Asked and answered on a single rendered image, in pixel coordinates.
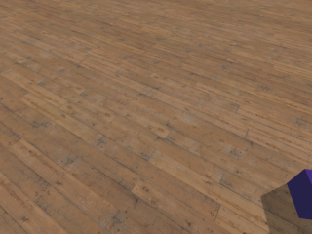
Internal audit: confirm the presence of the carton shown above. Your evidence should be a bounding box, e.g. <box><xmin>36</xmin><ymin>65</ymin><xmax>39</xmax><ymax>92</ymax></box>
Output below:
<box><xmin>287</xmin><ymin>169</ymin><xmax>312</xmax><ymax>220</ymax></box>

